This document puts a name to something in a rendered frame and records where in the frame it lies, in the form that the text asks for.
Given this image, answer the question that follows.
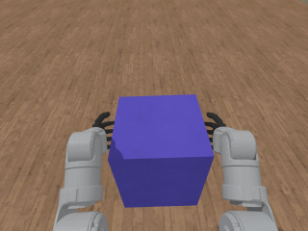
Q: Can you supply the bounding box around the left robot hand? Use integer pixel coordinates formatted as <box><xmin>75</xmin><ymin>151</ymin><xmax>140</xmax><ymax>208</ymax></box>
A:
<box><xmin>92</xmin><ymin>112</ymin><xmax>115</xmax><ymax>149</ymax></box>

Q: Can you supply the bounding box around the carton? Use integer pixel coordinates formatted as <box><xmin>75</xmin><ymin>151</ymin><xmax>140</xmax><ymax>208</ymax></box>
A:
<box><xmin>108</xmin><ymin>94</ymin><xmax>215</xmax><ymax>208</ymax></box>

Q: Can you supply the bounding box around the left robot upper arm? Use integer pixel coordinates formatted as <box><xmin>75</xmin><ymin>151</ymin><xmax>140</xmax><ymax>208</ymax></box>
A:
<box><xmin>54</xmin><ymin>211</ymin><xmax>109</xmax><ymax>231</ymax></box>

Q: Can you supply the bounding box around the right robot upper arm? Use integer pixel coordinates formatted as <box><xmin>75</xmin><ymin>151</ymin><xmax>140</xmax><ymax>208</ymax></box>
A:
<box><xmin>218</xmin><ymin>210</ymin><xmax>277</xmax><ymax>231</ymax></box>

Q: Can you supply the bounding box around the robot left forearm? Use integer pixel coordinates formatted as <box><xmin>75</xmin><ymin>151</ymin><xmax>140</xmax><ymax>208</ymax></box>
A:
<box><xmin>52</xmin><ymin>127</ymin><xmax>108</xmax><ymax>231</ymax></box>

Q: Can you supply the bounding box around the robot right forearm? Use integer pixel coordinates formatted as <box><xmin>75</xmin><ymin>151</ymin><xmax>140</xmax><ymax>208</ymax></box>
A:
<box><xmin>213</xmin><ymin>126</ymin><xmax>278</xmax><ymax>231</ymax></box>

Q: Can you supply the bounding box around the right robot hand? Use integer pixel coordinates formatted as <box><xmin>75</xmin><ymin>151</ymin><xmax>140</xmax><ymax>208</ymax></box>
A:
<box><xmin>204</xmin><ymin>112</ymin><xmax>226</xmax><ymax>150</ymax></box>

